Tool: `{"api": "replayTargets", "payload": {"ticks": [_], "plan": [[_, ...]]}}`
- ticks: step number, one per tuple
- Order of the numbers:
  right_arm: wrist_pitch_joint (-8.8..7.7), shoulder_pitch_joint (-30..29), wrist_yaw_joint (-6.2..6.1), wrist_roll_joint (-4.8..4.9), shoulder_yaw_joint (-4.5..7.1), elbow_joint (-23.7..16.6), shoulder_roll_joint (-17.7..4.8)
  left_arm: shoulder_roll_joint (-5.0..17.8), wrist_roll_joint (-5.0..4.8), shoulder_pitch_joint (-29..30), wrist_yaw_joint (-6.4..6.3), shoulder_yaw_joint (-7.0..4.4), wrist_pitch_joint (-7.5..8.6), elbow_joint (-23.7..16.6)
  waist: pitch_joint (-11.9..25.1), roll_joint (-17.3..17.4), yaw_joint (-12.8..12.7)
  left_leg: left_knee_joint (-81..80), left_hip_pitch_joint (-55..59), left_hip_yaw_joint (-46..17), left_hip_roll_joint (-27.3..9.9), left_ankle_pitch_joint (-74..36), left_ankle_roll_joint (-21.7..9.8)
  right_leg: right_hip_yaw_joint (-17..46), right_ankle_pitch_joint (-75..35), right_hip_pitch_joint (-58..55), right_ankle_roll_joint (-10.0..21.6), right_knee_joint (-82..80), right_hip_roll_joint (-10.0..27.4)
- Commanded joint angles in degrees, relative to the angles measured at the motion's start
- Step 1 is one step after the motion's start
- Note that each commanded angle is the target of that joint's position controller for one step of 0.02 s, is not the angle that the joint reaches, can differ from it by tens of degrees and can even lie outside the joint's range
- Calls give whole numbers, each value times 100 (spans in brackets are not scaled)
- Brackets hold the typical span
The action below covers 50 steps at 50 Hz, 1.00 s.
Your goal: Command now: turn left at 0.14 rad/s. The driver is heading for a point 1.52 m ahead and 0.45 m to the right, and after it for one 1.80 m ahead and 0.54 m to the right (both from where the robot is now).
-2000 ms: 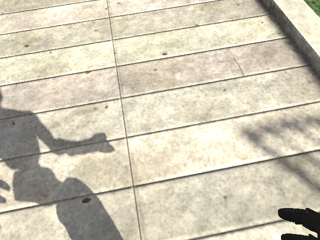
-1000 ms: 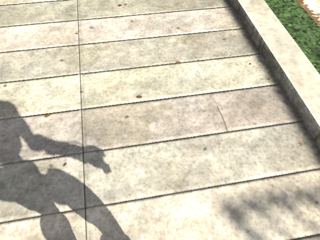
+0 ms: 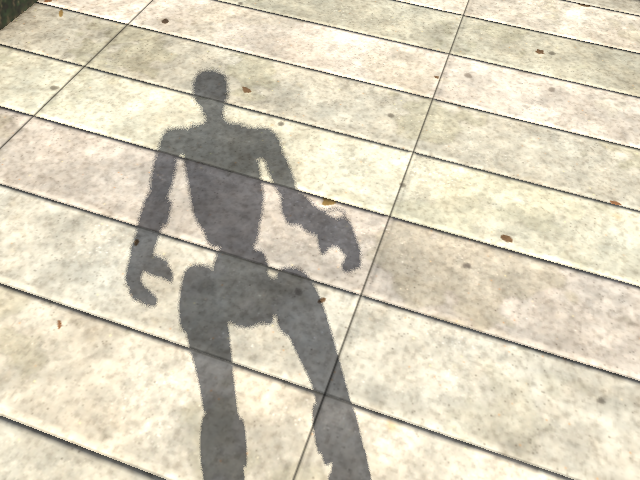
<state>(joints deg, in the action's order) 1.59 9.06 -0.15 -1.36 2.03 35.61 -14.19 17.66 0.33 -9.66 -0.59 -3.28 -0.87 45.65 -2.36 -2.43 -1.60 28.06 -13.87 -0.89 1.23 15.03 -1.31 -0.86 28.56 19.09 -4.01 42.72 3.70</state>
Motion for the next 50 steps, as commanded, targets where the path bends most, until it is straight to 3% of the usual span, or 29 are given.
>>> {"api": "replayTargets", "payload": {"ticks": [1,4,6,8,9,10,11,12,13,16,26,50], "plan": [[-227,-239,-32,34,227,-240,-911,652,5,77,-55,-187,12,-293,540,1201,93,-811,650,-1324,-1482,-2837,-1075,337,13,521,-130,722,105],[-203,-380,-29,47,184,-123,-756,373,-39,-46,-28,-94,9,-184,615,1045,66,-696,509,-986,-1249,-2941,-1023,202,-335,33,-144,156,42],[-170,-378,-21,53,167,-23,-715,327,-53,30,-23,-59,14,-179,621,1045,127,-657,533,-1060,-1234,-2662,-1043,143,-627,-209,-117,-470,-7],[-148,-443,-6,111,125,94,-629,279,-13,-140,-5,-23,35,-94,599,926,-39,-590,363,-1018,-1084,-1955,-844,67,-1771,-820,-9,-1732,-69],[-175,-258,6,103,108,196,-571,401,68,-155,-4,-25,48,-81,615,731,-1,-601,197,-989,-931,-1336,-594,249,-2609,-1215,83,-2004,34],[-206,-84,27,17,98,257,-552,707,84,-147,-23,-69,52,-121,563,328,180,-494,21,-820,-655,-592,-352,524,-3332,-1387,232,-1959,329],[-206,78,32,-1,120,279,-559,947,-1,-22,-22,-145,54,-6,424,-279,419,-608,102,-507,-357,-211,-163,428,-2598,-974,476,-1741,288],[-188,-187,10,-14,127,334,-689,665,-19,49,7,-96,76,-44,288,-136,174,-449,275,-403,-269,-111,-34,426,-1992,-661,542,-1876,203],[-170,-307,-16,23,149,336,-686,523,32,51,6,-48,103,6,231,-95,155,-381,297,-372,-267,-144,-31,438,-1773,-550,487,-1968,186],[-96,-255,-86,44,147,448,-586,427,43,2,-23,3,205,133,217,-85,143,-350,299,-387,-294,-539,-55,360,-1916,-603,352,-1956,101],[-136,11,-136,84,187,1075,-587,381,10,-89,-104,60,194,499,177,270,93,-379,304,-325,-285,-854,56,285,-1933,-751,394,-1920,-10],[-141,283,-231,128,96,2260,-516,215,-13,-322,-152,146,153,1249,56,245,132,-456,364,-180,-245,-957,103,160,-2039,-742,415,-2015,-180]]}}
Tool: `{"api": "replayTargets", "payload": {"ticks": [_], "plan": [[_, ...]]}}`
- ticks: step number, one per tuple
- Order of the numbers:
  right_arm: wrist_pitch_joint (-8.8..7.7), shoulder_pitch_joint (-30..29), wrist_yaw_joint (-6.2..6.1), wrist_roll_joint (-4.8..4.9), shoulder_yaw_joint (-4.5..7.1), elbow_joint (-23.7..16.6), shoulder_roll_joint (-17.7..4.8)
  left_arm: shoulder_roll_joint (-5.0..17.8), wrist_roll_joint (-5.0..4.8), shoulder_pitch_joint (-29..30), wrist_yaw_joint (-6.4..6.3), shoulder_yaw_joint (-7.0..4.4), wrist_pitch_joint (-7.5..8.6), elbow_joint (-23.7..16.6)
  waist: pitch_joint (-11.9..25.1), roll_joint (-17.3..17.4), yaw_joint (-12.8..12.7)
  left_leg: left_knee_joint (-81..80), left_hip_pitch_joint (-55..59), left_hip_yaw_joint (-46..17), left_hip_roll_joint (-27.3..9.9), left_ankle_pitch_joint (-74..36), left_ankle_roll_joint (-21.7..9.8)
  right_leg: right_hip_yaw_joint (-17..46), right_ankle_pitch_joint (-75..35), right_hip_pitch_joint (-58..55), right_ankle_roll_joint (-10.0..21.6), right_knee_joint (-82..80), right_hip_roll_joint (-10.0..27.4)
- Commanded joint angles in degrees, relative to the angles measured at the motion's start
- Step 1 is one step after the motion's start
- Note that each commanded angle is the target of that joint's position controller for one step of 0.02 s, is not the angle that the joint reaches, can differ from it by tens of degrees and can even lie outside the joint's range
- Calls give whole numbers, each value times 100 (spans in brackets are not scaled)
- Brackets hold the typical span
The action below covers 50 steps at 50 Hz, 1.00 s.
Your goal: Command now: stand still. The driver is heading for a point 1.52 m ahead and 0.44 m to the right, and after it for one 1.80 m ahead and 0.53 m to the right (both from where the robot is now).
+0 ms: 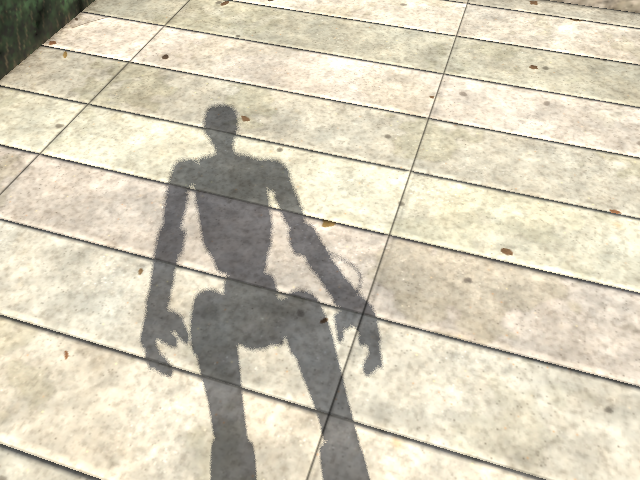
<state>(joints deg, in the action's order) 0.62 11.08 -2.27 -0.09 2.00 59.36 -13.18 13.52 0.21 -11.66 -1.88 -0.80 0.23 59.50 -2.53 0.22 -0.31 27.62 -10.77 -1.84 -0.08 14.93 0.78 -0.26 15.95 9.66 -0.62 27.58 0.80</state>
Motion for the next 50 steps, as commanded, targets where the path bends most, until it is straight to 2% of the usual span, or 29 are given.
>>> {"api": "replayTargets", "payload": {"ticks": [1,3,5,7,10,12,13,14,15,16,17,19,20,22,26,29,31,32,34,35,36,37,38,39,40,43,45,47,50], "plan": [[-44,89,-21,2,93,-83,-609,622,-2,-141,-25,-99,43,-117,68,-18,4,-415,50,-81,-111,-940,-106,98,-773,204,77,-502,106],[-25,222,-33,46,96,28,-586,639,-50,-294,-50,-117,15,-23,120,-66,8,-289,-50,116,92,656,-182,19,792,265,191,-483,-23],[-67,157,-39,73,112,-28,-627,751,-94,-283,-76,-158,24,-94,-373,-176,-12,-134,-708,90,125,2215,-341,338,2480,706,449,-605,132],[-236,62,7,94,85,-107,-497,852,-143,-521,-54,-199,146,-93,-635,-386,-97,190,-1185,64,66,2090,-407,1003,2912,683,742,-859,551],[-483,-53,149,150,37,-208,-244,1140,-191,-845,6,-322,283,-28,-568,-1030,-106,1254,-1358,365,63,1010,-411,2507,3116,463,1335,-1624,1585],[-559,321,207,196,34,-92,-202,1074,-206,-361,48,-302,306,-235,-632,-967,242,571,-525,385,23,1045,-617,2177,2702,1061,1202,-1510,1442],[-574,833,204,200,70,120,-261,981,-226,30,73,-274,300,-397,-620,-798,516,-129,381,331,55,768,-668,1622,2214,1567,953,-1141,1059],[-584,1426,185,164,173,335,-593,726,-212,339,95,-207,335,-565,-487,-133,711,-580,1124,-508,-381,765,-778,828,1313,2129,608,-63,524],[-612,2219,217,188,359,546,-1259,401,-161,509,97,-136,443,-803,-211,1465,871,-1427,1961,-2472,-1428,1218,-1325,-263,824,3016,186,1948,-243],[-686,2340,275,81,310,511,-1227,552,-204,547,84,-173,555,-893,-168,1482,848,-1724,2191,-3750,-2133,803,-1773,167,1597,3747,185,3259,-270],[-754,1979,278,36,198,403,-841,636,-293,343,137,-203,624,-825,-324,797,555,-1559,2240,-3345,-2107,327,-1717,490,1344,4127,318,3989,30],[-774,1616,315,61,120,242,-647,604,-282,266,227,-220,698,-753,-321,391,346,-1578,2293,-2262,-1771,-480,-1382,390,469,4437,490,4082,370],[-731,1579,316,57,54,224,-488,649,-219,436,256,-261,707,-797,-328,342,331,-1634,2202,-1773,-1604,-1164,-1219,307,155,4364,488,3857,511],[-623,1694,266,26,-14,219,-344,444,-178,555,345,-235,664,-868,-249,485,311,-1778,1892,-1140,-1337,-1791,-1113,64,-229,3976,356,3358,562],[-556,1570,98,2,18,52,-725,116,-150,1565,391,-66,582,-1309,-532,456,424,-2224,639,-401,-989,-1673,-1084,-344,-1249,2817,86,1381,255],[-594,1796,76,102,94,135,-898,348,-202,1849,409,-88,535,-1497,-650,626,381,-2410,690,-343,-1219,-1639,-1070,-296,-1615,2303,201,668,146],[-565,1737,75,121,124,150,-885,537,-190,1804,430,-153,548,-1555,-599,582,201,-2051,1138,-226,-1334,-2559,-922,-207,-1623,2122,380,327,82],[-524,1669,71,81,148,133,-939,669,-155,1531,431,-224,564,-1509,-329,655,11,-1573,1336,-141,-1329,-3766,-807,-262,-1587,1699,472,307,-70],[-413,1493,71,9,148,46,-931,995,-121,24,392,-432,560,-1042,679,719,-730,246,1156,109,-983,-5239,-463,-385,-2008,-167,722,236,-323],[-405,1545,80,-77,86,-96,-783,1288,-32,-770,339,-506,533,-843,1364,262,-934,1727,6,182,-666,-3665,-245,418,-3327,-1821,976,558,506],[-471,2586,145,-107,-152,-13,108,1683,102,-1045,351,-524,487,-735,2519,-1543,-378,4221,-1702,163,470,1626,124,2871,-4495,-3600,2154,302,2294],[-580,2568,174,54,-51,168,-269,1306,36,-1046,385,-445,453,-715,2890,-1164,-535,5205,-1788,-836,543,2235,107,3687,-4117,-3152,2278,-404,2291],[-622,1915,177,200,40,-48,-563,1085,-43,-294,378,-368,467,-827,1793,-895,-355,5306,-2176,-638,189,1933,52,2673,-3886,-2137,2006,-553,2054],[-610,1448,122,184,45,-175,-614,813,-53,282,371,-283,493,-935,1171,-351,-187,4995,-2127,-362,-143,1471,39,1952,-3943,-1202,1762,-714,1794],[-552,1228,51,113,101,-194,-643,623,-26,542,391,-214,538,-949,831,-88,-50,4688,-1895,-273,-325,1222,56,1469,-4192,-454,1633,-884,1567],[-325,1439,-22,43,104,-201,-288,434,158,688,410,-135,603,-750,724,-328,340,3711,-822,-264,-536,855,31,724,-4328,732,1571,-1241,1210],[-231,1256,-77,13,82,-312,-203,546,201,791,358,-137,607,-673,694,-469,446,2642,-592,-173,-538,751,96,457,-4296,1022,1595,-1320,1101],[-148,867,-98,-27,76,-427,-284,741,160,775,269,-182,530,-643,814,-532,341,1783,-381,-113,-525,359,135,443,-3388,1014,1548,-1385,1065],[-19,481,-76,9,137,-489,-500,950,50,581,188,-236,377,-570,723,-507,181,1184,-165,18,-409,-204,104,752,-391,1160,1427,-1759,1071]]}}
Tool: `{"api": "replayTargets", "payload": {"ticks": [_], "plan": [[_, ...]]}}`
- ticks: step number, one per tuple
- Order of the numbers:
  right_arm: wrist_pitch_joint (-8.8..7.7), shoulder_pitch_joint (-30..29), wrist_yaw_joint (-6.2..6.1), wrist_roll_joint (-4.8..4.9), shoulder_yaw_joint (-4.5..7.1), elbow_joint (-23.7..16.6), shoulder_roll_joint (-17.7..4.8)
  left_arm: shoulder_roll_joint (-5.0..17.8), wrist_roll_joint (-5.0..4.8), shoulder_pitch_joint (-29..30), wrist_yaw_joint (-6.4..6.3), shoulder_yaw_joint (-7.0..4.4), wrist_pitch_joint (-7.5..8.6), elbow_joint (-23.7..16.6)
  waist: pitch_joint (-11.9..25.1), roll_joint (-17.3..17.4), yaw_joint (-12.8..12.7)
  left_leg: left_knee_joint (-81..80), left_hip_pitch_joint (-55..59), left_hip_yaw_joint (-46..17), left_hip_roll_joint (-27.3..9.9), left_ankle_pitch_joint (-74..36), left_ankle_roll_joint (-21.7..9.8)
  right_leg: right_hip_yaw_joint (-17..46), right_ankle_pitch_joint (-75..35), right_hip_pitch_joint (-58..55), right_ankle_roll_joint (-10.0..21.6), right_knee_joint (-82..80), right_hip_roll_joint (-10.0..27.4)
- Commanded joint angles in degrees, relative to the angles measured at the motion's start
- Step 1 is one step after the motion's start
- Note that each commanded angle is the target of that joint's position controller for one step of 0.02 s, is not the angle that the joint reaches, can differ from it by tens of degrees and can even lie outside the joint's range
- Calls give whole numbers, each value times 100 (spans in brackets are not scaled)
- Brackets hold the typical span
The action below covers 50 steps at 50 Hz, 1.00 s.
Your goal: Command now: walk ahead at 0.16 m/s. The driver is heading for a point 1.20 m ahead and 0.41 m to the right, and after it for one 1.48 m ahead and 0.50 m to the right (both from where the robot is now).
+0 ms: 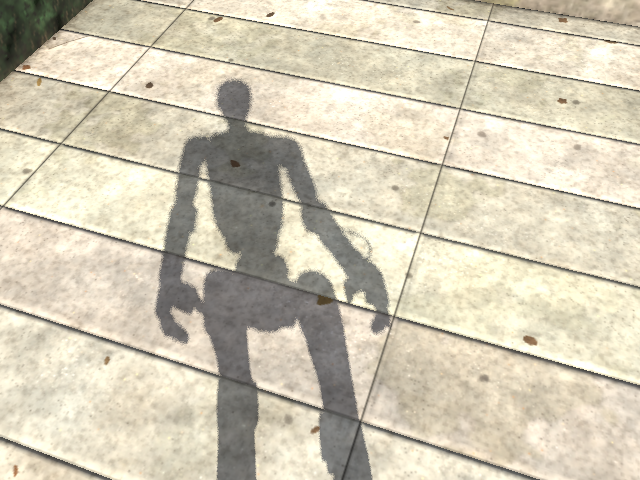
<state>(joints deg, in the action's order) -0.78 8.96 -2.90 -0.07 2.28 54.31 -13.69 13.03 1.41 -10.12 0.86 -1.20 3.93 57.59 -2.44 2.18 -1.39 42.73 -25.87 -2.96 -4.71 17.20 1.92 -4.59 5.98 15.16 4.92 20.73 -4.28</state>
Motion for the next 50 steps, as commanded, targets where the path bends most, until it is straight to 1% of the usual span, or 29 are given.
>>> {"api": "replayTargets", "payload": {"ticks": [1,2,4,6,7,8,9,10,11,13,14,16,19,22,24,26,27,28,29,30,31,32,33,34,36,38,42,46,50], "plan": [[114,530,1,5,132,-41,-519,1147,-142,362,-108,-246,-37,-367,520,-783,244,-413,1242,256,139,-373,-63,1420,1655,667,831,-1238,1622],[76,362,18,-1,156,-98,-591,1242,-199,289,-139,-287,-77,-360,322,-830,205,-473,1065,345,182,-216,-133,1667,2316,648,802,-1346,1715],[-54,231,63,10,169,-104,-565,1194,-260,114,-206,-303,-124,-345,109,-720,205,-854,878,397,175,39,-317,1966,2881,398,754,-1315,1836],[-176,497,97,22,172,74,-450,1027,-306,80,-232,-269,-133,-375,95,-512,365,-1538,1340,441,228,74,-556,1875,2901,425,634,-1007,1668],[-227,780,98,22,197,196,-502,861,-304,187,-223,-222,-113,-446,128,-290,477,-1870,1765,192,56,144,-726,1617,2635,678,502,-555,1420],[-262,1138,76,29,284,331,-823,595,-307,431,-199,-161,-55,-606,96,372,543,-2429,2242,-714,-508,882,-1066,912,2282,1446,223,374,875],[-294,1604,97,97,396,496,-1147,425,-263,686,-174,-122,41,-793,-6,1306,635,-3207,2756,-2120,-1260,1656,-1510,-12,2006,2413,-89,1728,135],[-384,1669,123,32,371,470,-1032,724,-231,833,-141,-197,114,-832,-155,1236,748,-3374,3034,-2784,-1690,1188,-1734,371,2357,3103,-107,2703,294],[-476,1451,140,-15,302,396,-780,850,-292,642,-75,-252,158,-745,-63,781,523,-3244,3145,-2481,-1579,731,-1625,674,2106,3301,-72,3207,515],[-555,1144,187,88,287,263,-720,801,-298,589,-9,-268,182,-646,25,441,375,-3311,3298,-1885,-1364,67,-1378,728,1421,3484,-96,3346,783],[-550,1117,193,86,256,258,-648,764,-274,729,9,-276,182,-665,29,336,359,-3390,3207,-1589,-1267,-340,-1297,706,1102,3374,-160,3234,883],[-517,1196,194,43,251,288,-639,583,-243,925,38,-243,157,-695,32,329,377,-3521,2872,-1032,-1002,-920,-1246,497,574,2976,-338,2866,863],[-488,1326,172,45,285,320,-787,379,-246,1370,54,-162,104,-798,-103,376,500,-3626,2288,-441,-746,-1136,-1175,277,-18,2236,-469,1935,750],[-483,1576,182,87,324,414,-908,429,-287,1684,75,-137,82,-892,-228,470,610,-3585,2137,-273,-788,-1109,-1156,173,-231,1747,-433,1336,654],[-468,1630,190,137,349,471,-931,534,-313,1751,104,-150,87,-964,-316,530,559,-3502,2263,-305,-973,-1141,-1125,239,-155,1608,-301,1127,691],[-424,1539,191,162,382,482,-976,709,-312,1505,124,-216,106,-947,-248,556,325,-3209,2383,-272,-1109,-1600,-1032,217,14,1171,-130,950,647],[-404,1418,187,164,383,452,-986,826,-298,1084,114,-293,109,-834,-44,553,61,-2759,2334,-119,-1026,-2417,-932,124,54,559,-35,880,524],[-388,1361,187,150,348,428,-890,1030,-304,258,83,-431,101,-570,407,426,-317,-1827,2113,150,-777,-3265,-793,41,87,-512,104,827,380],[-378,1298,186,74,275,308,-729,1378,-284,-784,34,-581,97,-315,1122,-13,-733,-289,1218,435,-461,-2791,-569,739,272,-2044,375,879,982],[-466,1767,205,52,81,150,-43,1909,-189,-1501,18,-694,35,-156,1941,-1670,-627,2015,-837,673,495,-203,-150,3417,1582,-3781,1224,98,2441],[-597,1592,220,123,130,189,-266,1519,-224,-1363,59,-551,63,-150,2015,-1637,-607,3095,-1446,-212,540,1426,-220,4600,2126,-3573,1302,-629,2635],[-683,1239,243,264,230,57,-617,1211,-230,-782,69,-446,107,-278,1239,-1363,-461,3465,-1925,-275,207,1120,-383,3848,2006,-2924,1089,-645,2511],[-708,958,218,277,249,2,-704,956,-210,-329,81,-374,140,-407,830,-916,-290,3315,-1794,-138,-96,595,-487,3104,1509,-2174,918,-701,2281],[-690,820,168,209,287,-16,-670,785,-160,-6,112,-326,172,-454,489,-636,-119,2957,-1560,-70,-283,173,-500,2549,949,-1459,829,-847,2060],[-556,962,128,134,310,0,-456,609,-95,115,127,-274,217,-409,341,-761,148,2509,-959,-114,-482,-211,-517,1979,413,-731,771,-1133,1800],[-465,865,125,125,311,-66,-346,668,-126,-111,77,-282,242,-281,180,-655,223,2097,-1012,-55,-522,-397,-456,1670,-19,-565,828,-1329,1744],[-441,-12,175,38,307,-408,-360,850,-132,-519,-74,-308,211,-159,-43,-453,94,751,-1571,24,-466,-1499,-273,1255,-702,-796,784,-1461,1661],[-472,-880,294,85,204,-654,-239,909,-184,-926,-122,-309,188,-63,-210,-458,-160,-542,-1246,302,-191,-2380,-282,852,-757,-878,624,-1557,1482],[-534,-1613,420,118,153,-960,-296,912,-248,-1503,-138,-326,74,126,-400,-405,-363,-1208,-1431,249,-6,-2126,-295,1092,-956,-1631,660,-1178,1703]]}}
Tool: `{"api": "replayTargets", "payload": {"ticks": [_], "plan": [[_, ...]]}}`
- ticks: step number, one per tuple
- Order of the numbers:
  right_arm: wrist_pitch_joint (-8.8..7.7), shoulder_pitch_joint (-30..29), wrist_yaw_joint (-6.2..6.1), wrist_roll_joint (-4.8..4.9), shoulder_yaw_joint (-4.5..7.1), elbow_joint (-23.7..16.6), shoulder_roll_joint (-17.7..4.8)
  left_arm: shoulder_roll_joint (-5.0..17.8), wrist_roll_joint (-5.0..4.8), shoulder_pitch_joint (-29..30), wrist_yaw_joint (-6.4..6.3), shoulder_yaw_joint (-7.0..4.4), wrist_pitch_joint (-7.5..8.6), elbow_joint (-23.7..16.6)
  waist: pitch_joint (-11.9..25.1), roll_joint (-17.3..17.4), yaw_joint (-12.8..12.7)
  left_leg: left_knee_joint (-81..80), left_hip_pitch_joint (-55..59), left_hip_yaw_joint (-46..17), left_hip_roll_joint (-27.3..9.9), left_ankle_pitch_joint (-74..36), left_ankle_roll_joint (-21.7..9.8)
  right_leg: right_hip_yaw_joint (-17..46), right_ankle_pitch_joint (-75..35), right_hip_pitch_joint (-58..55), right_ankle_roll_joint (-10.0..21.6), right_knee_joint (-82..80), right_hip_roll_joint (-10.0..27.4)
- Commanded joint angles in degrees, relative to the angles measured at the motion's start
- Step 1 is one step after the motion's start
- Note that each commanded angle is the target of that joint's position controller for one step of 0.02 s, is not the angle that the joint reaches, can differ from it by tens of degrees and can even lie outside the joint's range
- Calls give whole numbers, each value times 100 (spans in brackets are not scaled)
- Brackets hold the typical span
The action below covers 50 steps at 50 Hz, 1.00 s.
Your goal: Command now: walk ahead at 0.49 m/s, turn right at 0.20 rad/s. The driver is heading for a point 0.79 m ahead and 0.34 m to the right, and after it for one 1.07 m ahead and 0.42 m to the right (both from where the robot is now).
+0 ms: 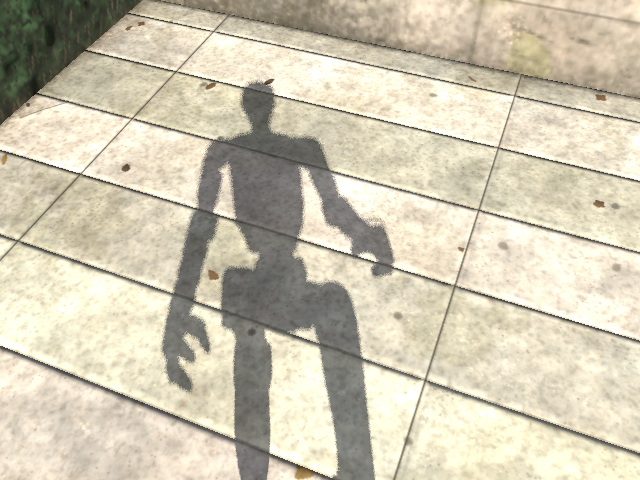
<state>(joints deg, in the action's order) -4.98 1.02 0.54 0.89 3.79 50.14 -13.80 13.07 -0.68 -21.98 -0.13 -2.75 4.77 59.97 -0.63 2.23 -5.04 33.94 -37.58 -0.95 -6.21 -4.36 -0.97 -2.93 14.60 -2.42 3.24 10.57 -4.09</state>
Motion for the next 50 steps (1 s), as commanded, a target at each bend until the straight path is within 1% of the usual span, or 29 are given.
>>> {"api": "replayTargets", "payload": {"ticks": [1,4,5,6,7,8,9,10,11,12,13,15,18,22,28,30,31,32,33,34,35,36,37,38,39,41,44,47,50], "plan": [[-142,-914,110,30,-1,-613,-324,942,-50,-370,-57,-192,-42,-97,-583,-440,22,-456,-248,8,176,175,-29,1007,-1948,-47,818,-7,1770],[-213,-524,143,43,87,-599,-617,1084,-56,-222,-85,-267,-107,-162,-264,-674,381,-716,740,85,427,678,-167,1166,-3001,-178,672,609,1852],[-231,85,118,37,185,-448,-803,1083,-51,-96,-75,-267,-123,-213,133,-728,729,-824,1709,223,580,689,-300,1050,-3817,-32,559,1262,1667],[-247,1133,65,-12,318,-186,-1101,933,-3,14,-58,-209,-126,-313,868,-701,1191,-572,3355,50,359,525,-535,860,-3673,671,376,2455,1326],[-243,2061,4,-155,444,-51,-1604,451,48,-249,-37,-78,-76,-500,1873,129,1285,-436,5708,-1678,-1063,808,-1128,492,-1792,2655,18,4546,621],[-196,2205,35,-138,381,-10,-1501,83,-43,-670,-26,47,16,-505,2722,1315,1108,-1213,6566,-3761,-1980,1662,-1588,800,1966,3877,-110,5901,127],[-176,1963,13,-101,234,-50,-959,757,-208,-206,-34,-145,55,-539,2008,834,1169,-1455,5973,-3372,-1719,2104,-1308,1150,1825,4330,-58,6425,475],[-166,1485,-14,-69,165,-115,-759,896,-258,186,-59,-200,61,-674,1138,598,1049,-1640,5049,-2488,-1571,1904,-1072,939,1301,4528,-25,6414,732],[-170,1115,-8,-89,116,-136,-606,818,-203,360,-91,-219,43,-685,685,245,875,-1887,4175,-1900,-1361,1622,-970,848,839,4292,-29,6206,967],[-186,877,9,-133,86,-126,-486,682,-154,336,-99,-257,-20,-677,373,262,679,-2135,3513,-1381,-1168,1429,-885,861,541,3988,-23,5963,1134],[-204,762,23,-189,79,-100,-421,522,-147,214,-82,-264,-107,-682,246,368,518,-2311,3081,-997,-1024,1282,-814,890,354,3655,-2,5845,1246],[-228,652,10,-170,109,-41,-468,308,-167,203,-75,-260,-264,-761,47,370,369,-2616,2668,-472,-993,1124,-919,812,200,3609,-49,5683,1322],[-242,783,-84,-188,179,50,-665,404,-92,640,-69,-307,-358,-1031,-172,193,366,-2792,2701,58,-999,819,-972,883,-519,4080,-154,5080,1367],[-183,995,-185,-169,242,94,-883,339,-49,1329,99,-253,-284,-1282,-288,37,545,-2811,2976,770,-886,477,-848,584,-1544,4046,-177,3763,1264],[13,1485,-213,8,356,187,-1164,430,-52,2253,310,-200,-297,-1790,-532,8,789,-2352,4032,1198,-1197,20,-697,89,-961,4166,66,2819,1060],[88,1379,-214,58,405,130,-1321,612,-61,2047,337,-282,-317,-1860,-275,175,558,-1654,4229,1367,-1214,-1680,-578,-232,-367,3586,271,2748,734],[137,1288,-209,87,420,95,-1385,779,-80,1565,329,-380,-326,-1783,39,220,256,-875,4189,1484,-1133,-2618,-494,-428,-190,2893,410,2671,462],[178,1181,-201,116,391,49,-1351,1062,-108,664,291,-556,-327,-1548,508,101,-246,353,3820,1669,-889,-2899,-309,-551,-503,1621,611,2285,125],[156,1264,-209,-21,298,-60,-1135,1654,-119,-310,168,-796,-372,-1305,1051,-525,-573,2208,2410,1719,-633,-1297,24,570,-472,-133,950,2093,642],[-9,1669,-150,-211,40,-410,-256,2269,-148,-111,150,-851,-316,-1345,1452,-1955,196,4083,-64,1021,581,3716,364,3908,634,-1676,1967,1327,1961],[-261,1088,-83,38,74,-506,-670,1800,-58,-276,195,-686,-213,-1533,1949,-1183,-168,4665,-712,-271,670,3935,230,5053,1126,-1931,2060,491,2307],[-383,624,-43,241,131,-637,-887,1441,-11,-106,214,-578,-122,-1487,1217,-884,-199,4606,-1248,-287,433,3372,57,4312,584,-1579,1787,428,2227],[-442,625,-73,150,115,-581,-858,1231,-40,239,204,-512,-73,-1550,858,-493,29,4148,-1036,-319,162,2850,-50,3587,20,-832,1575,523,1994],[-434,680,-118,-19,165,-491,-918,1012,-40,717,191,-446,-67,-1662,588,-322,288,3625,-552,-347,-33,2513,-31,2980,-560,-3,1416,513,1753],[-363,801,-121,-63,213,-461,-983,874,22,980,164,-388,-57,-1778,518,-406,488,3330,-105,-404,-156,2292,-7,2672,-990,526,1356,401,1618],[-221,803,-116,-109,221,-512,-884,950,9,973,102,-391,-33,-1807,419,-369,604,2816,191,-337,-144,2105,134,2388,-1565,967,1366,224,1495],[-128,256,-139,-177,161,-723,-701,1173,-38,636,-25,-445,-13,-1733,153,-321,477,1737,3,-221,21,1275,368,1978,-1983,1207,1296,114,1295],[-155,-311,-75,-141,92,-903,-559,1142,-58,409,-89,-434,-61,-1684,6,-572,261,439,281,-169,305,159,398,1679,-1595,1412,1020,172,976],[-203,-777,11,-68,53,-1095,-546,1131,-70,140,-93,-431,-90,-1597,-101,-702,60,-277,617,-135,504,-312,340,1837,-1200,1448,879,254,997]]}}
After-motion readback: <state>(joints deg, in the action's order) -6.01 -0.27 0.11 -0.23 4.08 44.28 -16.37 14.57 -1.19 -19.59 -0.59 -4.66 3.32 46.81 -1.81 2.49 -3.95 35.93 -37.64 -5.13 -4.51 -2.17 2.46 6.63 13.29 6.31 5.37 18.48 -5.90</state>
